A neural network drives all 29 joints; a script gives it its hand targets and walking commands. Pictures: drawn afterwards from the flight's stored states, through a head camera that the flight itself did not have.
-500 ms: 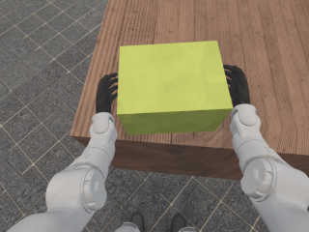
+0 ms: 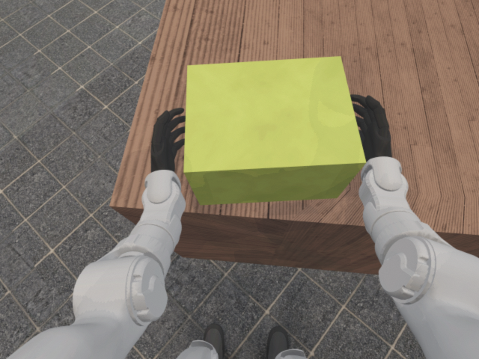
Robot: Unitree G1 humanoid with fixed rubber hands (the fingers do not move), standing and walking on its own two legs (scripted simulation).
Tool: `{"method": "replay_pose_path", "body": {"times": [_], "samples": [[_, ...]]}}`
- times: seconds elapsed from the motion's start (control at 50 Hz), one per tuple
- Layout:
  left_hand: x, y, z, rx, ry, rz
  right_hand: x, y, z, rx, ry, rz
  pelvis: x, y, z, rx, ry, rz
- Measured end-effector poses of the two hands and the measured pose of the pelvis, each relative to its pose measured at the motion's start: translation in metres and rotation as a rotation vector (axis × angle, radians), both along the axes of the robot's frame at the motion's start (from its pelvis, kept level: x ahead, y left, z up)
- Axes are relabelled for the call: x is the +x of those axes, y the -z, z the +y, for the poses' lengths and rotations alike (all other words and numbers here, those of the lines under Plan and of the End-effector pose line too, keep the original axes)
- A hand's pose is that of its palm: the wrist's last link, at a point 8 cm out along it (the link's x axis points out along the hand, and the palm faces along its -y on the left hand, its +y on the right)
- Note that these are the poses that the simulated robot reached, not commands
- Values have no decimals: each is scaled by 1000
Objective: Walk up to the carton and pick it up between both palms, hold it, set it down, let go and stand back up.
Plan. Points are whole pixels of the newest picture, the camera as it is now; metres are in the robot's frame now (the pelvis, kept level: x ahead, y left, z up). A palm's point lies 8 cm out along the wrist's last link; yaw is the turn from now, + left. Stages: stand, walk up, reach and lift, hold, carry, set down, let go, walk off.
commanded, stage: reach and lift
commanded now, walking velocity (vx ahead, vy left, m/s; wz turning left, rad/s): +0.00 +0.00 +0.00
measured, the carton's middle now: (266, 135) +0.50 +0.00 -0.02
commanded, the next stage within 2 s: none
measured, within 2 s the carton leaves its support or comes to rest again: neither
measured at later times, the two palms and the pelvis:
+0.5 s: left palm (166, 165) +0.43 +0.17 -0.02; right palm (373, 149) +0.47 -0.18 +0.00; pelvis -0.01 +0.00 -0.02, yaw +0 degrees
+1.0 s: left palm (165, 169) +0.42 +0.17 -0.03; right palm (374, 160) +0.45 -0.18 +0.00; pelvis -0.02 +0.01 -0.03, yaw +0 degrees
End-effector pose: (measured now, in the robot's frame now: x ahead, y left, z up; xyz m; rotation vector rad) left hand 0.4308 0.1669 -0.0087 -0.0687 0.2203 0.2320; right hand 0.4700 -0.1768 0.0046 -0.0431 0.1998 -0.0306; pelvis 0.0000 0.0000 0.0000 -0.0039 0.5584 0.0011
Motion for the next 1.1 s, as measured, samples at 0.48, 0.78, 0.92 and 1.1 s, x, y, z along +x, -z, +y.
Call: {"method": "replay_pose_path", "body": {"times": [0.48, 0.78, 0.92, 1.1], "samples": [[-1, 12, 0, -42, -7, -98, -2, 3, 0, -77, -7, -90, -10, 17, 1, -14, -13, 70], [-3, 17, 1, -53, 5, -140, -7, 4, 1, -104, 1, -111, -18, 25, 4, -30, -22, 116], [-5, 17, 1, -59, 14, -140, -15, 3, 1, -114, 9, -111, -21, 25, 5, -34, -21, 112], [-9, 17, 3, -59, 46, -126, -31, 3, 2, -111, 46, -88, -25, 26, 9, -44, -33, 91]]}}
